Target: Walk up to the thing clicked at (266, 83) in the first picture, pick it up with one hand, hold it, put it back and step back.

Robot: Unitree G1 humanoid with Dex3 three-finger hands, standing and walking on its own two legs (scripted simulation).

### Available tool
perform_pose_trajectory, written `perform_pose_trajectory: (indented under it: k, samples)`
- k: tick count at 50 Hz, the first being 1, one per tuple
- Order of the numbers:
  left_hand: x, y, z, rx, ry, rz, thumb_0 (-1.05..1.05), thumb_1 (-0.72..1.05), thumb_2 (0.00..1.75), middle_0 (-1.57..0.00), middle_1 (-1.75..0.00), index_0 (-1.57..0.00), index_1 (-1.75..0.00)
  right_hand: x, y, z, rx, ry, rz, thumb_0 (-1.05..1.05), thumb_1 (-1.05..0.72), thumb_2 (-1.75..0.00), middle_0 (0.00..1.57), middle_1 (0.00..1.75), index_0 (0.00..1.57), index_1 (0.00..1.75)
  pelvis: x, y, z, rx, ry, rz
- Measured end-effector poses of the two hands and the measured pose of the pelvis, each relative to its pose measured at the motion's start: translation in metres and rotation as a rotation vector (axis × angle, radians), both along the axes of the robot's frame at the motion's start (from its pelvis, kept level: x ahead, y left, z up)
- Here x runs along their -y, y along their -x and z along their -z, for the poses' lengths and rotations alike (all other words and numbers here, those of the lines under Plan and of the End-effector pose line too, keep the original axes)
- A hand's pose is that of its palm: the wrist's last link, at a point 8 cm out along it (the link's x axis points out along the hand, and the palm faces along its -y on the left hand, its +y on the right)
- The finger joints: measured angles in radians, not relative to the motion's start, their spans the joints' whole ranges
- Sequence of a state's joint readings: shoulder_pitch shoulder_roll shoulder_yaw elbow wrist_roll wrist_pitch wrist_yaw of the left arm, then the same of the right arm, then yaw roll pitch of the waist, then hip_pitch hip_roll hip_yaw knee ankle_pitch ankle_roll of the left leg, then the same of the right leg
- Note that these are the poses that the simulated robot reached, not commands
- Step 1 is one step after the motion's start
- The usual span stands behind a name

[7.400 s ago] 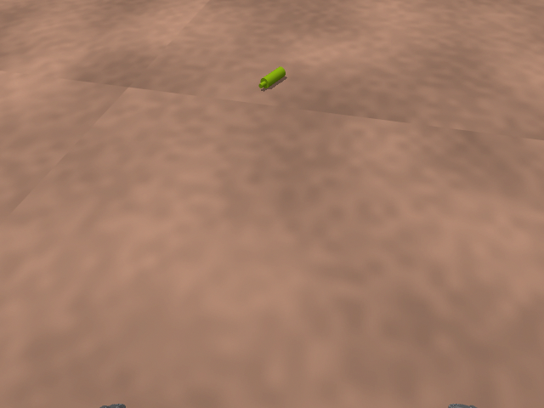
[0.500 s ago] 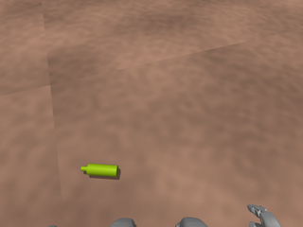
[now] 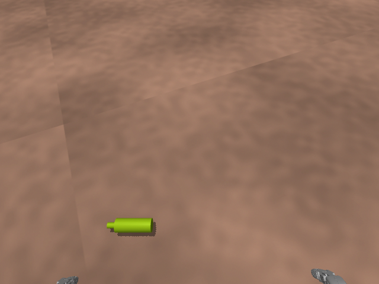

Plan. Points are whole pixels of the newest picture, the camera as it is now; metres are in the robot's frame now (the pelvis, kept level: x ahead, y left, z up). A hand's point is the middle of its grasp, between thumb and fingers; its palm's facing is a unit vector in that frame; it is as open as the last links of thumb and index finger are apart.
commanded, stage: walk up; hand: left
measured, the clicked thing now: (129, 225) +0.47 +0.36 -0.74
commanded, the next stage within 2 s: stand in 0.74 s
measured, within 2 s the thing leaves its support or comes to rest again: neither
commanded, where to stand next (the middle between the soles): +0.10 +0.02 m, yaw -1 degrees
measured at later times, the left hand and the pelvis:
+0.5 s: hand out of the picture +0.08 +0.25 -0.15, palm faces -0.06 -0.93 -0.37, open 7.4 cm; pelvis +0.00 +0.00 +0.00, yaw -2 degrees
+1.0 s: hand out of the picture +0.10 +0.24 -0.15, palm faces -0.05 -0.94 -0.34, open 7.4 cm; pelvis +0.00 -0.01 +0.01, yaw -2 degrees
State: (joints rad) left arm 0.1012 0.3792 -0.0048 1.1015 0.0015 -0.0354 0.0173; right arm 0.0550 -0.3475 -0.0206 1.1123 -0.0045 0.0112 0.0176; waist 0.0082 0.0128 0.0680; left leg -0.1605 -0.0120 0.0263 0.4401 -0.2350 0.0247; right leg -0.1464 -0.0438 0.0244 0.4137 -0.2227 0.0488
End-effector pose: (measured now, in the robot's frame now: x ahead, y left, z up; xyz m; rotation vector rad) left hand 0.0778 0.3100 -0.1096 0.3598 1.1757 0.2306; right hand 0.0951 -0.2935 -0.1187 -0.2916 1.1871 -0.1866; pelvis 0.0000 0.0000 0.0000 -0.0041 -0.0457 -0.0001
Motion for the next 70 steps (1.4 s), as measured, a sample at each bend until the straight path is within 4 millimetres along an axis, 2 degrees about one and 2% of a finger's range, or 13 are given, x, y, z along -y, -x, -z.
perform_pose_trajectory:
  k: [5, 10, 26, 38, 46, 55, 70]
  samples:
    - [0.007, -0.014, -0.001, 0.023, 0.015, 0.021, 0.00, 0.91, 0.90, -0.20, -0.30, -0.20, -0.30, 0.006, 0.002, -0.006, 0.017, 0.011, 0.020, 0.00, -0.91, -0.90, 0.21, 0.30, 0.20, 0.30, 0.000, 0.000, -0.002, 0.005, -0.005, 0.008]
    - [0.013, -0.018, 0.000, 0.025, 0.029, 0.037, 0.00, 0.91, 0.90, -0.20, -0.30, -0.20, -0.30, 0.011, 0.007, -0.009, 0.018, 0.020, 0.035, 0.00, -0.91, -0.90, 0.21, 0.30, 0.20, 0.30, 0.001, 0.000, -0.003, 0.007, -0.006, 0.016]
    - [0.016, -0.002, 0.002, -0.057, 0.024, 0.031, 0.01, 0.91, 0.90, -0.20, -0.30, -0.20, -0.30, 0.013, 0.033, 0.000, -0.056, 0.007, 0.067, 0.00, -0.91, -0.90, 0.20, 0.30, 0.20, 0.30, 0.005, -0.002, -0.004, -0.001, -0.006, 0.029]
    - [0.017, -0.014, 0.000, -0.034, 0.021, 0.035, 0.01, 0.91, 0.90, -0.20, -0.30, -0.20, -0.30, 0.011, 0.026, -0.001, -0.035, 0.001, 0.072, 0.00, -0.91, -0.90, 0.21, 0.30, 0.20, 0.30, 0.005, -0.007, -0.004, 0.002, -0.009, 0.038]
    - [0.025, -0.021, 0.002, -0.009, 0.047, 0.037, 0.00, 0.91, 0.90, -0.20, -0.30, -0.20, -0.30, 0.011, 0.020, -0.007, -0.015, 0.011, 0.057, 0.00, -0.91, -0.90, 0.21, 0.30, 0.20, 0.30, 0.008, -0.003, -0.006, 0.002, -0.009, 0.030]
    - [0.034, -0.009, 0.005, -0.022, 0.066, 0.037, 0.00, 0.91, 0.90, -0.20, -0.30, -0.20, -0.30, 0.015, 0.023, -0.010, -0.010, 0.017, 0.052, 0.00, -0.91, -0.90, 0.21, 0.30, 0.20, 0.30, 0.012, 0.002, -0.007, 0.005, -0.007, 0.026]
    - [0.031, 0.017, 0.004, -0.069, 0.048, 0.007, 0.01, 0.91, 0.90, -0.20, -0.30, -0.20, -0.30, 0.018, 0.039, -0.004, -0.050, 0.006, 0.048, 0.00, -0.91, -0.90, 0.20, 0.30, 0.20, 0.30, 0.016, 0.006, -0.007, 0.007, -0.006, 0.021]
